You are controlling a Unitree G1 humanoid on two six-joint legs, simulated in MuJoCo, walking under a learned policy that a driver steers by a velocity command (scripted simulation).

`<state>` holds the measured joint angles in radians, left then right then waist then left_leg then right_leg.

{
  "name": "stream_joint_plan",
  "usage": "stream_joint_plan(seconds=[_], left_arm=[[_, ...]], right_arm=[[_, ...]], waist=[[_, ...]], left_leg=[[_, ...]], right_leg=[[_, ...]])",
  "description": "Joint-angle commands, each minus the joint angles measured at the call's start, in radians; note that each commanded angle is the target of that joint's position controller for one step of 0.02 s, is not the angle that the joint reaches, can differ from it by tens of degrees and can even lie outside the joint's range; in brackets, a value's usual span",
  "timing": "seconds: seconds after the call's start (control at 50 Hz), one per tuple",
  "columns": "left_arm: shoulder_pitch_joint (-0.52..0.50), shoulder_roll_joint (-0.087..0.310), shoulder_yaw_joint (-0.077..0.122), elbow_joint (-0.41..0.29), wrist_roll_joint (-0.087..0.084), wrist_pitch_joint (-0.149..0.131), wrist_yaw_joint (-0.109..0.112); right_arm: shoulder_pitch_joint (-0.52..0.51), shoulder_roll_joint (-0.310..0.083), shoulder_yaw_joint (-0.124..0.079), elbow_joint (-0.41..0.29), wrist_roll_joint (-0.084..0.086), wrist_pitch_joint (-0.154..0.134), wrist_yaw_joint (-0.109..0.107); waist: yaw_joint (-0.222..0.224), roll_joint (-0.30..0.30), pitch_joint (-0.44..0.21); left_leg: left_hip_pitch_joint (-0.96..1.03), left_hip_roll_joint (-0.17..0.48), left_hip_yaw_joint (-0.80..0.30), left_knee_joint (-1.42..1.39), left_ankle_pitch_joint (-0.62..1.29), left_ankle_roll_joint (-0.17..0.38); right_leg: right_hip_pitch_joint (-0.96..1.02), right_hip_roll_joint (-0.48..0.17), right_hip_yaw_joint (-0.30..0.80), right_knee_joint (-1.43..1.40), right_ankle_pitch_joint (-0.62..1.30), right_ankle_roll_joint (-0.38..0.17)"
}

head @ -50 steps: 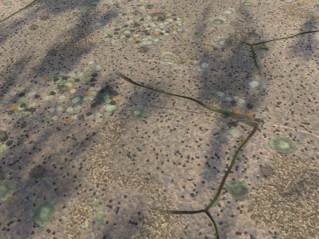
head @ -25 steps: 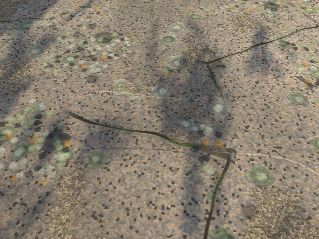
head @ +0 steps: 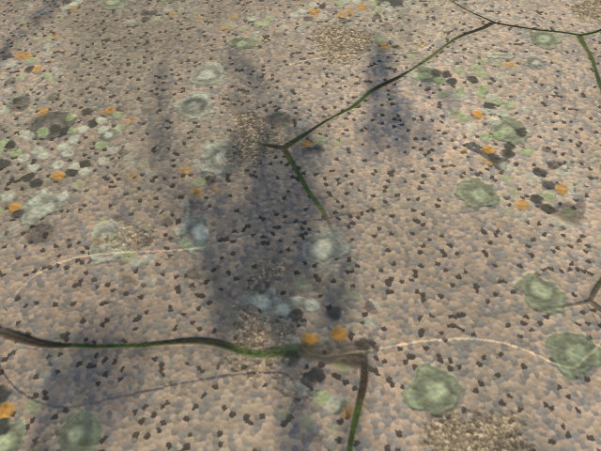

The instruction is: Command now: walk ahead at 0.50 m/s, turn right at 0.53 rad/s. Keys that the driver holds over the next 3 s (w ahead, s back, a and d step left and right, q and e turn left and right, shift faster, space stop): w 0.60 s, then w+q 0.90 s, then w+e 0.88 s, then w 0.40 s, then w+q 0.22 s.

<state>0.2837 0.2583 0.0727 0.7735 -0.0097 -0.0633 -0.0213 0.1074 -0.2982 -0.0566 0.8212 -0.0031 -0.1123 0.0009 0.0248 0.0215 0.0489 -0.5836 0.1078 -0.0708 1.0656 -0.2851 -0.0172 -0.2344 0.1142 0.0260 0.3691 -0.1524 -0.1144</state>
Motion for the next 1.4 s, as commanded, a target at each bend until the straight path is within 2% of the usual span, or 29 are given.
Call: stream_joint_plan(seconds=[0.02, 0.1, 0.18, 0.24, 0.28, 0.3, 0.32, 0.34, 0.36, 0.38, 0.42, 0.6, 0.72, 0.78, 0.8, 0.82, 0.84, 0.86, 0.88, 0.92, 1.0, 1.14, 1.24, 1.28, 1.32, 1.34, 1.36, 1.38, 1.4], left_arm=[[-0.015, 0.17, 0.042, -0.078, -0.004, -0.018, 0.025], [0.05, 0.157, 0.035, -0.051, -0.005, -0.013, 0.032], [0.104, 0.157, 0.034, -0.012, -0.007, -0.013, 0.03], [0.104, 0.171, 0.038, -0.001, -0.003, 0.001, 0.039], [0.073, 0.154, 0.028, -0.014, 0.003, 0.009, 0.039], [0.073, 0.117, 0.01, -0.036, 0.018, 0.011, 0.039], [0.235, 0.031, -0.013, -0.033, -0.007, -0.005, 0.032], [0.203, 0.108, -0.005, -0.02, -0.02, -0.015, 0.032], [0.085, 0.163, 0.009, -0.046, -0.031, -0.021, 0.03], [0.013, 0.158, 0.006, -0.066, -0.021, -0.025, 0.032], [-0.013, 0.137, 0.012, -0.078, 0.002, -0.025, 0.031], [-0.172, 0.05, -0.016, -0.127, 0.004, -0.019, 0.023], [-0.339, 0.064, -0.015, -0.187, -0.007, -0.044, -0.007], [-0.238, 0.115, 0.007, -0.166, -0.005, -0.058, -0.008], [-0.108, 0.157, 0.029, -0.129, 0.001, -0.06, 0.0], [0.07, 0.223, 0.049, -0.104, 0.021, -0.058, 0.012], [0.143, 0.297, 0.066, -0.082, 0.024, -0.043, 0.013], [0.161, 0.208, 0.047, -0.079, 0.019, -0.035, 0.014], [0.095, 0.157, 0.029, -0.082, 0.012, -0.036, 0.017], [-0.027, 0.1, 0.009, -0.079, 0.014, -0.039, 0.013], [-0.1, 0.099, 0.017, -0.05, 0.019, -0.061, 0.011], [-0.055, 0.169, 0.042, -0.001, 0.017, -0.05, 0.032], [0.005, 0.211, 0.059, 0.036, -0.01, -0.019, 0.033], [-0.006, 0.238, 0.066, 0.037, -0.02, -0.005, 0.035], [-0.027, 0.233, 0.061, 0.03, -0.026, 0.011, 0.039], [-0.007, 0.187, 0.04, 0.011, 0.003, 0.006, 0.043], [0.073, 0.044, -0.006, -0.052, 0.035, -0.023, 0.031], [-0.045, 0.131, 0.005, -0.059, -0.008, -0.06, 0.02], [-0.125, 0.172, 0.015, -0.084, -0.041, -0.078, 0.014]], right_arm=[[-0.003, -0.062, -0.015, -0.058, -0.013, 0.01, -0.006], [-0.127, -0.026, 0.004, -0.086, -0.003, -0.002, 0.009], [-0.191, -0.067, -0.002, -0.119, 0.008, -0.016, 0.024], [-0.15, -0.098, -0.012, -0.118, 0.008, -0.027, 0.033], [0.046, -0.148, -0.04, -0.064, 0.001, -0.032, 0.028], [0.216, -0.197, -0.051, -0.042, -0.01, -0.031, 0.024], [0.317, -0.263, -0.074, 0.001, -0.008, -0.018, 0.03], [0.316, -0.165, -0.049, 0.004, 0.023, -0.016, 0.037], [0.242, -0.116, -0.034, -0.012, 0.024, -0.013, 0.034], [0.17, -0.102, -0.026, -0.03, 0.011, -0.005, 0.031], [0.12, -0.068, -0.011, -0.033, -0.009, -0.005, 0.03], [0.205, -0.127, -0.022, 0.022, 0.018, 0.008, 0.008], [0.31, -0.141, -0.023, 0.064, 0.03, 0.04, -0.001], [0.279, -0.166, -0.034, 0.06, 0.031, 0.053, -0.011], [0.269, -0.149, -0.027, 0.053, 0.026, 0.052, -0.01], [0.244, -0.094, -0.007, 0.019, 0.007, 0.047, -0.008], [0.392, 0.024, 0.028, 0.003, 0.013, 0.03, -0.004], [0.364, -0.064, 0.008, 0.014, 0.04, 0.02, -0.002], [0.267, -0.131, -0.014, -0.012, 0.055, 0.021, -0.004], [0.195, -0.112, -0.02, -0.03, 0.035, 0.035, -0.009], [0.21, -0.04, -0.02, -0.047, 0.034, 0.082, -0.004], [0.023, -0.016, -0.008, -0.12, 0.024, 0.079, 0.031], [-0.096, -0.038, -0.011, -0.188, 0.024, 0.083, 0.053], [-0.066, -0.064, -0.026, -0.2, 0.021, 0.087, 0.057], [0.179, -0.141, -0.075, -0.141, 0.027, 0.091, 0.047], [0.347, -0.242, -0.115, -0.102, 0.032, 0.1, 0.026], [0.299, -0.35, -0.124, -0.117, 0.036, 0.089, 0.024], [0.324, -0.257, -0.096, -0.149, 0.028, 0.072, 0.031], [0.293, -0.2, -0.079, -0.139, 0.019, 0.056, 0.035]], waist=[[-0.029, -0.042, -0.056], [0.039, -0.094, -0.045], [0.061, -0.111, -0.017], [0.027, -0.137, -0.019], [-0.074, -0.125, -0.143], [-0.14, -0.039, -0.293], [-0.082, 0.277, -0.407], [-0.115, 0.212, -0.365], [-0.123, 0.118, -0.21], [-0.099, 0.031, -0.134], [-0.05, 0.038, -0.07], [-0.077, 0.043, -0.031], [-0.114, 0.048, 0.01], [-0.031, 0.075, -0.039], [0.031, 0.062, -0.127], [0.11, -0.008, -0.282], [0.06, -0.281, -0.443], [0.09, -0.254, -0.447], [0.09, -0.182, -0.276], [0.032, -0.115, -0.119], [-0.041, -0.118, -0.039], [0.007, -0.065, 0.006], [0.037, -0.068, 0.041], [0.002, -0.093, 0.003], [-0.137, -0.077, -0.137], [-0.196, 0.042, -0.232], [-0.064, 0.288, -0.321], [-0.147, 0.142, -0.394], [-0.15, 0.095, -0.256]], left_leg=[[-0.048, -0.004, 0.021, -0.177, 0.148, -0.046], [0.06, -0.055, 0.054, -0.465, 0.43, -0.038], [0.018, -0.06, 0.031, -0.555, 0.394, 0.007], [0.041, -0.071, 0.039, -0.585, 0.261, 0.055], [0.32, -0.092, 0.07, -0.609, 0.273, 0.112], [0.597, 0.06, -0.103, -0.577, 0.282, 0.178], [0.949, 0.266, -0.562, -0.663, 0.063, 0.344], [0.949, 0.272, -0.701, -0.766, -0.167, 0.327], [0.82, 0.24, -0.553, -0.784, -0.182, 0.277], [0.682, 0.2, -0.434, -0.8, -0.085, 0.249], [0.515, 0.138, -0.302, -0.843, 0.119, 0.241], [0.464, 0.062, -0.039, -0.93, 0.383, 0.223], [0.549, 0.104, -0.105, -0.846, 0.361, 0.209], [0.563, 0.112, -0.132, -0.725, 0.485, 0.176], [0.512, 0.058, -0.099, -0.583, 0.555, 0.148], [0.334, -0.006, -0.057, -0.309, 0.383, 0.109], [-0.043, -0.146, 0.029, 0.041, -0.197, 0.043], [-0.152, -0.114, -0.064, 0.186, -0.303, 0.041], [-0.208, -0.07, -0.058, 0.223, -0.221, 0.045], [-0.153, -0.005, -0.029, 0.163, -0.086, 0.038], [-0.06, 0.037, -0.027, 0.076, 0.01, 0.02], [-0.066, 0.023, 0.032, -0.272, 0.307, 0.019], [-0.084, -0.003, 0.092, -0.401, 0.203, 0.068], [0.003, -0.057, 0.146, -0.416, 0.098, 0.105], [0.353, -0.162, 0.2, -0.491, 0.124, 0.165], [0.659, -0.052, -0.01, -0.516, 0.145, 0.227], [0.941, 0.182, -0.593, -0.647, -0.055, 0.42], [0.966, 0.227, -0.744, -0.783, -0.15, 0.423], [0.881, 0.206, -0.605, -0.791, -0.065, 0.376]], right_leg=[[0.029, -0.248, 0.223, -0.167, 0.294, -0.176], [-0.002, -0.202, 0.154, -0.16, 0.169, -0.105], [0.136, -0.276, 0.224, -0.104, 0.137, -0.097], [0.241, -0.324, 0.264, -0.035, 0.27, -0.078], [0.219, -0.248, 0.205, 0.186, 0.519, -0.037], [0.064, -0.179, 0.152, 0.46, 0.33, -0.002], [-0.336, -0.015, 0.081, 0.819, -0.267, 0.081], [-0.481, -0.045, 0.169, 0.929, -0.418, 0.076], [-0.54, -0.096, 0.155, 0.949, -0.334, 0.068], [-0.513, -0.149, 0.105, 0.91, -0.25, 0.067], [-0.437, -0.209, 0.086, 0.799, -0.161, 0.073], [-0.413, -0.22, 0.003, 0.351, 0.161, 0.123], [-0.359, -0.159, 0.002, 0.147, 0.179, 0.116], [-0.173, -0.131, -0.007, 0.075, 0.107, 0.08], [0.032, -0.133, -0.013, 0.066, 0.12, 0.049], [0.329, -0.29, 0.13, 0.124, 0.144, -0.017], [0.689, -0.549, 0.53, 0.083, 0.039, -0.163], [0.649, -0.552, 0.67, -0.019, -0.158, -0.171], [0.515, -0.509, 0.521, -0.051, -0.187, -0.124], [0.256, -0.433, 0.313, -0.121, -0.064, -0.089], [0.066, -0.396, 0.1, -0.232, 0.085, -0.086], [0.115, -0.372, -0.134, -0.253, 0.174, -0.058], [0.271, -0.421, -0.187, -0.186, 0.224, -0.026], [0.31, -0.424, -0.217, -0.067, 0.5, -0.003], [0.229, -0.365, -0.278, 0.282, 0.713, 0.047], [-0.021, -0.319, -0.288, 0.606, 0.415, 0.103], [-0.457, -0.111, -0.158, 0.933, -0.439, 0.163], [-0.563, -0.114, 0.049, 1.02, -0.449, 0.141], [-0.639, -0.154, 0.045, 1.002, -0.351, 0.114]])
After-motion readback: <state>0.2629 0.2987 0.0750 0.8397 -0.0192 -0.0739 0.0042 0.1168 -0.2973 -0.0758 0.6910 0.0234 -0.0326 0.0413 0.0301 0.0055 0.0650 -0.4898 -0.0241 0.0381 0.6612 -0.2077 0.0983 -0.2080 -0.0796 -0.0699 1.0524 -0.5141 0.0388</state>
